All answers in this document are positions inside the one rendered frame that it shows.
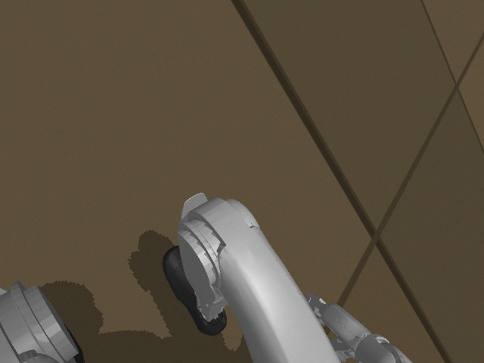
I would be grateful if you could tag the left robot foot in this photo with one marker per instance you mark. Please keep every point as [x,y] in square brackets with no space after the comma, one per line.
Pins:
[79,357]

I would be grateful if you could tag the right robot hand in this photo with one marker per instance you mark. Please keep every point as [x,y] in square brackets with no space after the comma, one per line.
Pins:
[350,331]

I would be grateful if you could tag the right robot arm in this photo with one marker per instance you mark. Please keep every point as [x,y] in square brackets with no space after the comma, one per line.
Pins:
[375,348]

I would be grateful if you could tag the right robot foot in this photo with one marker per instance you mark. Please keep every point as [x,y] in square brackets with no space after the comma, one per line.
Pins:
[175,275]

